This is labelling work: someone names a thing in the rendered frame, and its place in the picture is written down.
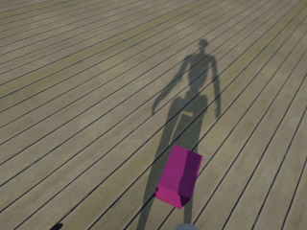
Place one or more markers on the carton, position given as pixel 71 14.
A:
pixel 177 182

